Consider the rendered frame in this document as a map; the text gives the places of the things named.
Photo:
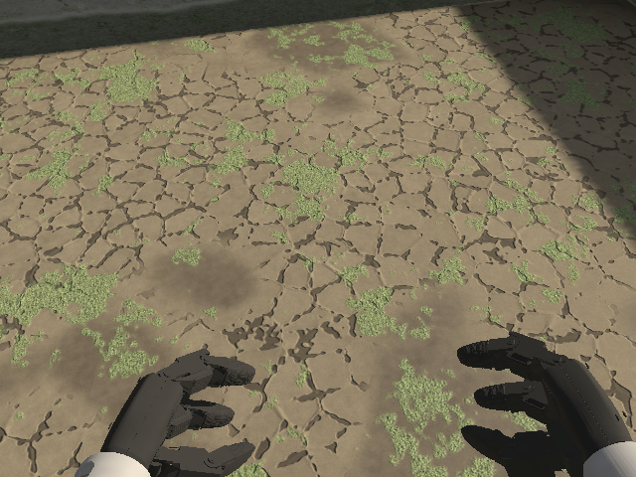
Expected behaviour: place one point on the robot left forearm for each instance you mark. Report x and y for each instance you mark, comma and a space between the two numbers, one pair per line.
111, 464

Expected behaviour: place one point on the robot right forearm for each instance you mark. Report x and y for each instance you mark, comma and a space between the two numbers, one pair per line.
615, 460

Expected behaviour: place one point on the robot right hand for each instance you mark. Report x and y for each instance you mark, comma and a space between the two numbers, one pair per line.
557, 391

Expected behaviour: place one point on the robot left hand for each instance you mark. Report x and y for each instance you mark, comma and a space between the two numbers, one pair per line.
159, 408

